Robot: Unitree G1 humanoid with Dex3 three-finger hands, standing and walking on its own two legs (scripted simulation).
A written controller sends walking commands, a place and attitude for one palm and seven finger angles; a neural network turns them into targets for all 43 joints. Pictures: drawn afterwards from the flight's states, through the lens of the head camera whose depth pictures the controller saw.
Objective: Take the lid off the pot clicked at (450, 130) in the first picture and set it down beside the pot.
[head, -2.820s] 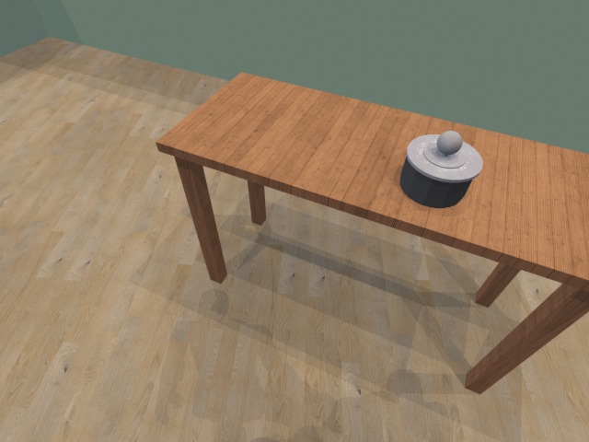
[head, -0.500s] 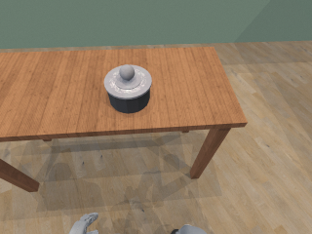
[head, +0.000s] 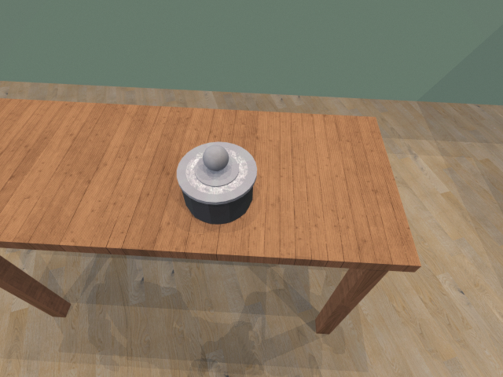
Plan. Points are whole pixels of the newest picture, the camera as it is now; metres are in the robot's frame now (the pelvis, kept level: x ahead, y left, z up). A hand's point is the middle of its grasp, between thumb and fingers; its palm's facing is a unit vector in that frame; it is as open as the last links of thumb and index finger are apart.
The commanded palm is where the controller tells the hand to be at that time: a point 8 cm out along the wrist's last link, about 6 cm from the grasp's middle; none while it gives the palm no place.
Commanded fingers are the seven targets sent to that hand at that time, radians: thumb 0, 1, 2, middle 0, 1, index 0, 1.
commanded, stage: come to a stop and stand still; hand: left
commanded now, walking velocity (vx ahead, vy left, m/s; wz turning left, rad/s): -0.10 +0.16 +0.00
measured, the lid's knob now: (215, 158) +0.48 +0.12 +0.05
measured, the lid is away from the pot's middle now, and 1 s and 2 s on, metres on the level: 0.00 0.00 0.00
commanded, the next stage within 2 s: look again from close up in 0.94 s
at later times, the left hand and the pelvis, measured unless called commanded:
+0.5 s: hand out of the picture -0.03 +0.24 -0.18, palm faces +0.09 -0.97 -0.22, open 7.4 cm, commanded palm none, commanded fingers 0.00 0.90 0.90 -0.20 -0.30 -0.20 -0.30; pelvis -0.05 +0.04 +0.01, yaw +2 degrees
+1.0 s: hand out of the picture -0.08 +0.22 -0.17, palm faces +0.02 -0.99 -0.16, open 7.4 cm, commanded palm none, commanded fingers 0.00 0.90 0.90 -0.20 -0.30 -0.20 -0.30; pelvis -0.07 +0.06 +0.01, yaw +0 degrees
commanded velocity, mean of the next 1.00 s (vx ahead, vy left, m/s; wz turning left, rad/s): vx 0.00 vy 0.03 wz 0.00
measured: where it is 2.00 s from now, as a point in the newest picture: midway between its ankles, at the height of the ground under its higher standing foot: outside the picture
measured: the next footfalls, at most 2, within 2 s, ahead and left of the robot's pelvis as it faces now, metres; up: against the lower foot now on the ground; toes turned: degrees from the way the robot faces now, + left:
left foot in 0.40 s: -0.02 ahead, +0.13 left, +0.00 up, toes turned +2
right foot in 0.70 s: -0.05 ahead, -0.07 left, +0.00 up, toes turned +0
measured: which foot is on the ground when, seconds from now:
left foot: down 0.00-0.00, up 0.02-0.38, down 0.40-1.00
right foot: down 0.00-0.40, up 0.42-0.68, down 0.70-1.00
